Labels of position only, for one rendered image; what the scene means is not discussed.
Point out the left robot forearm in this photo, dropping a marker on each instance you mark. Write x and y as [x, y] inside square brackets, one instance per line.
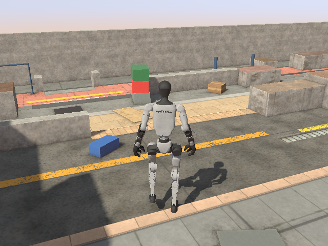
[140, 135]

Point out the left robot thigh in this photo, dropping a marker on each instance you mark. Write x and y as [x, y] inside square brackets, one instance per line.
[152, 151]

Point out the right robot hand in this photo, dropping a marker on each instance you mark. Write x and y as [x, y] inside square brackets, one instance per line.
[190, 148]

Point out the left robot upper arm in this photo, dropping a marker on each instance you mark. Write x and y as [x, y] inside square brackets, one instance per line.
[145, 116]

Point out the left robot hand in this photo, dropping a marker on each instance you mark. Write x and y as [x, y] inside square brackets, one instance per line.
[136, 149]

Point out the right robot upper arm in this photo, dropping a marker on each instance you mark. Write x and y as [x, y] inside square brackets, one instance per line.
[183, 117]

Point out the right robot forearm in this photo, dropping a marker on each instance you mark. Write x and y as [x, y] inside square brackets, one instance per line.
[189, 136]

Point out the right robot foot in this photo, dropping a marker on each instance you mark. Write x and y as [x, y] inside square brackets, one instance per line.
[173, 207]

